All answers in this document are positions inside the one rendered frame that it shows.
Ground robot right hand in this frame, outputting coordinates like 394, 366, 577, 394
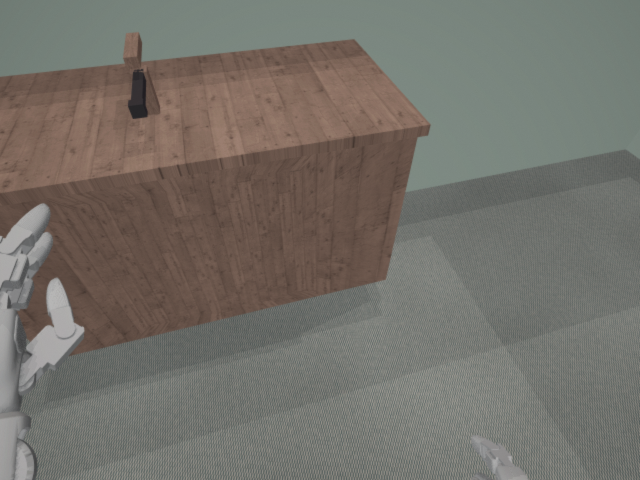
471, 435, 528, 480

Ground tap lever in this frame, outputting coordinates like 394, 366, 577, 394
128, 69, 148, 119

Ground counter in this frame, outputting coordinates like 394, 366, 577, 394
0, 32, 431, 356

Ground robot left hand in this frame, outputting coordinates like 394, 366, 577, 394
0, 203, 84, 413

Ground left robot forearm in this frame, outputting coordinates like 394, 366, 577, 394
0, 411, 37, 480

